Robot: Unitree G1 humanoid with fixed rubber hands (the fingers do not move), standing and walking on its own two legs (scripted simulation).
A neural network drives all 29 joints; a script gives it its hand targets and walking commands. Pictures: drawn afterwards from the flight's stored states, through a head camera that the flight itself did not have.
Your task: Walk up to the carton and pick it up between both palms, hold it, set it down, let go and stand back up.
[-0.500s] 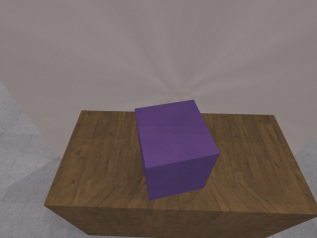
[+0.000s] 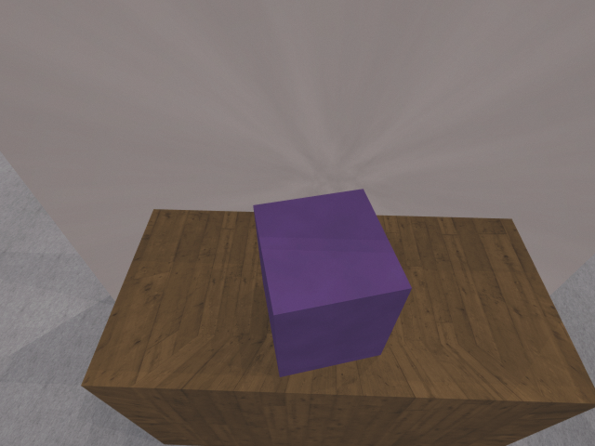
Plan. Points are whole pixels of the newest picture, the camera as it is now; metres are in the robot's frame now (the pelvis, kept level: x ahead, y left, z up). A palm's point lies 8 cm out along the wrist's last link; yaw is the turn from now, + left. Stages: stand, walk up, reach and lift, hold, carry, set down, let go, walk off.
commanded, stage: stand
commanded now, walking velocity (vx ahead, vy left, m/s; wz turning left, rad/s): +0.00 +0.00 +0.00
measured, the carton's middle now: (320, 284) +0.40 -0.02 -0.10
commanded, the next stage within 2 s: none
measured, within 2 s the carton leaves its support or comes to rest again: neither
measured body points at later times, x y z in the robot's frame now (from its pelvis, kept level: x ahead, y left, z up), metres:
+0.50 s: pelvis -0.01 +0.00 +0.00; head -0.01 +0.01 +0.45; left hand -0.05 +0.22 -0.16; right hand -0.04 -0.22 -0.16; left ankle +0.01 +0.11 -0.74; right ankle -0.05 -0.10 -0.74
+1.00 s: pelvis +0.00 +0.01 +0.00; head +0.01 +0.01 +0.45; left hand -0.03 +0.23 -0.16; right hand -0.04 -0.21 -0.16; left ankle +0.01 +0.11 -0.74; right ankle -0.05 -0.10 -0.74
